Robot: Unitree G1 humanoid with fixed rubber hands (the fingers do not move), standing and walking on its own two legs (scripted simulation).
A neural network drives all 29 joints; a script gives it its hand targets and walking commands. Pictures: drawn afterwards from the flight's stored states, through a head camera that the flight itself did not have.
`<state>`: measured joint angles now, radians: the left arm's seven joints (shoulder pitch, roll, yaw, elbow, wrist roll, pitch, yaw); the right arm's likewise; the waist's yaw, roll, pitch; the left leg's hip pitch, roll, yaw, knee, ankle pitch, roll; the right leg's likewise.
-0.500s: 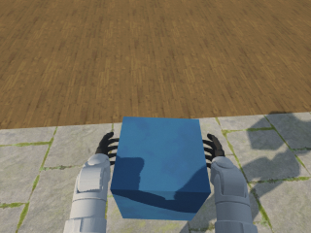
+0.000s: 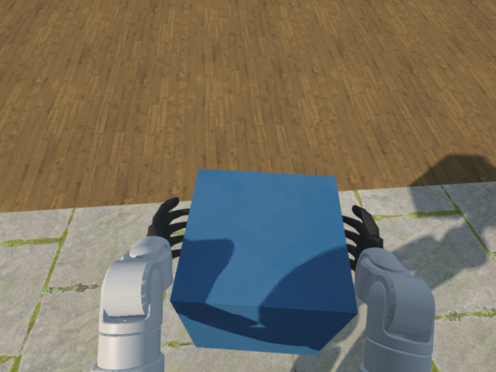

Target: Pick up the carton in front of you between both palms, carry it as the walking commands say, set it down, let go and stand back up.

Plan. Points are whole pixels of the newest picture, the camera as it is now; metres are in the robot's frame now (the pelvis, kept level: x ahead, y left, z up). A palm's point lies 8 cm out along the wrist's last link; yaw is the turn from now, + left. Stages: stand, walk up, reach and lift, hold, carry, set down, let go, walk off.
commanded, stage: carry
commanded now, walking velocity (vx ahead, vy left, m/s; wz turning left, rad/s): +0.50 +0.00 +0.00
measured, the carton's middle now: (260, 268) +0.28 -0.01 +0.02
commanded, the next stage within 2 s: none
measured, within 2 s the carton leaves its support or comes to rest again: neither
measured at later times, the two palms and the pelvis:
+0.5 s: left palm (177, 128) +0.59 +0.17 +0.06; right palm (311, 137) +0.56 -0.13 +0.07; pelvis +0.32 +0.05 +0.01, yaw -5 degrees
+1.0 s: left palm (204, 43) +0.93 +0.14 +0.11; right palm (306, 44) +0.95 -0.16 +0.11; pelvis +0.66 -0.02 +0.01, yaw +0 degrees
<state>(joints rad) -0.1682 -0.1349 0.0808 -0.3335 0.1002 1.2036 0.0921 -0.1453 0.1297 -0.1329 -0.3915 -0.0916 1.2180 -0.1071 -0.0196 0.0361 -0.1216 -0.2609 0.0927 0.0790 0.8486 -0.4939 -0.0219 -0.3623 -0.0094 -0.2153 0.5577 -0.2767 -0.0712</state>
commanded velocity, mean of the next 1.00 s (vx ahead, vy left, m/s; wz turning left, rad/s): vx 0.50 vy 0.00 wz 0.00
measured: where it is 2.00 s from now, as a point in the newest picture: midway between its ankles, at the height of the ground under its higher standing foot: (246, 162)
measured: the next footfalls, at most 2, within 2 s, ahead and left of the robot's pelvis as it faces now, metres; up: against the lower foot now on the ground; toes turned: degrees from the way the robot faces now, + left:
left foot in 0.34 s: +0.40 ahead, +0.10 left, +0.00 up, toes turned +10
right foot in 0.86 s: +0.75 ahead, -0.09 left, +0.00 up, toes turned -14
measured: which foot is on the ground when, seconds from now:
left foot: up 0.00-0.32, down 0.34-0.88, up 0.90-1.00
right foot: down 0.00-0.36, up 0.38-0.84, down 0.86-1.00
